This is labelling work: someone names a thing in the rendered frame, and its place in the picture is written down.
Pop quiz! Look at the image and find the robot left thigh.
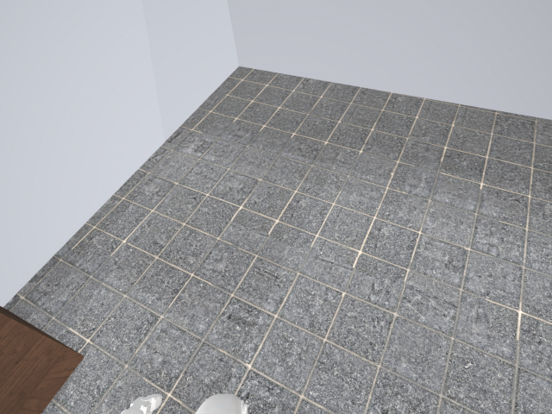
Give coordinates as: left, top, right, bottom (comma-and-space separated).
195, 393, 248, 414

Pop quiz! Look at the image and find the cabinet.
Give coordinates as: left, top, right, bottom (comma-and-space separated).
0, 306, 84, 414

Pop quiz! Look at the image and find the left robot hand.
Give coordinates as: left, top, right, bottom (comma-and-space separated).
121, 394, 162, 414

